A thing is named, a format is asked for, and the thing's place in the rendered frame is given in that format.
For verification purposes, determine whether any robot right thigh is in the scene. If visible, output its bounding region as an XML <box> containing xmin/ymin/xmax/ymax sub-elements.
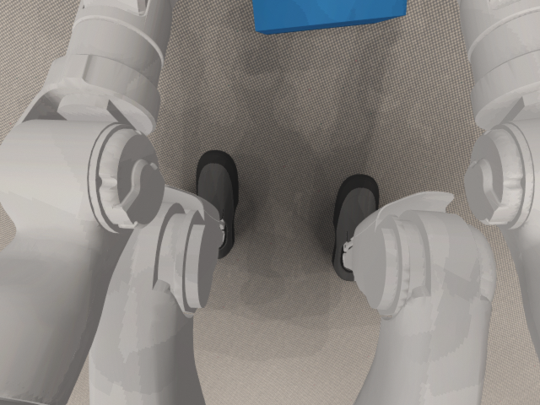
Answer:
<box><xmin>353</xmin><ymin>210</ymin><xmax>492</xmax><ymax>405</ymax></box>

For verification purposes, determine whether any robot left forearm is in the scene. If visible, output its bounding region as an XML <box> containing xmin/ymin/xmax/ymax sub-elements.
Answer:
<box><xmin>12</xmin><ymin>0</ymin><xmax>178</xmax><ymax>136</ymax></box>

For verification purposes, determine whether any robot right forearm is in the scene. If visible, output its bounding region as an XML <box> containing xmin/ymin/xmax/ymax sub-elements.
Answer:
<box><xmin>457</xmin><ymin>0</ymin><xmax>540</xmax><ymax>130</ymax></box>

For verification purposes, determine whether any carton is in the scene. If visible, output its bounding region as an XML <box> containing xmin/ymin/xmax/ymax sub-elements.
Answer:
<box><xmin>252</xmin><ymin>0</ymin><xmax>407</xmax><ymax>35</ymax></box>

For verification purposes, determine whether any robot right upper arm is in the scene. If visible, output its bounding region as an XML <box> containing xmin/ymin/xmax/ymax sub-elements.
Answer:
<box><xmin>464</xmin><ymin>117</ymin><xmax>540</xmax><ymax>362</ymax></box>

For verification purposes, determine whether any robot left upper arm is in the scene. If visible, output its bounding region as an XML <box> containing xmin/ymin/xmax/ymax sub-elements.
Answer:
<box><xmin>0</xmin><ymin>119</ymin><xmax>165</xmax><ymax>405</ymax></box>

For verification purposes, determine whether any robot right shin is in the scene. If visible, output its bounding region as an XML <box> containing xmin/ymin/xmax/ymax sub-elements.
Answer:
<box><xmin>343</xmin><ymin>192</ymin><xmax>497</xmax><ymax>303</ymax></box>

